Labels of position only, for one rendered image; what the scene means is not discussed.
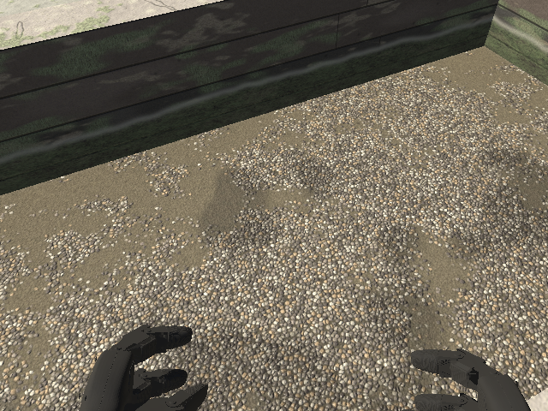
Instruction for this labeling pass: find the robot left hand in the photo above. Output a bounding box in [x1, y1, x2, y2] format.
[79, 325, 208, 411]

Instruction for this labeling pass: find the robot right hand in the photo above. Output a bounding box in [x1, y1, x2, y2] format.
[402, 348, 531, 411]

